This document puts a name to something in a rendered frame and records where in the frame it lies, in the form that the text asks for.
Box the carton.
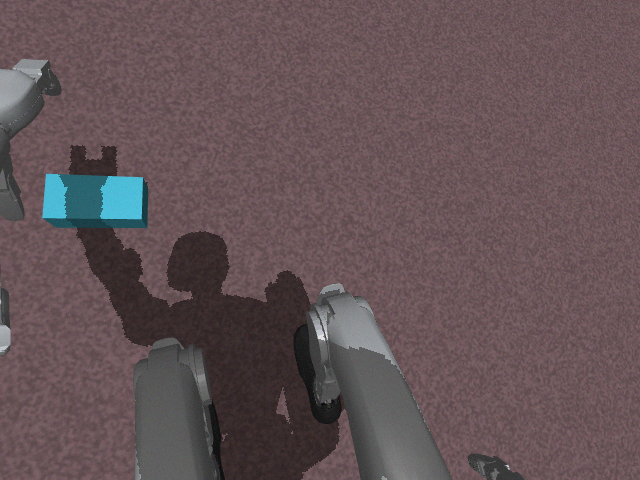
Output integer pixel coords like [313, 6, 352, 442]
[42, 174, 148, 228]

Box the right robot foot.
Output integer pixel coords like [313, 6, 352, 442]
[293, 324, 341, 424]

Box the right robot hand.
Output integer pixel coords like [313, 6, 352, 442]
[468, 454, 525, 480]

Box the left robot foot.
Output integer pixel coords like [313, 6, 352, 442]
[208, 402, 225, 480]

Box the left robot hand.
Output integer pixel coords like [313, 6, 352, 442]
[0, 59, 61, 221]

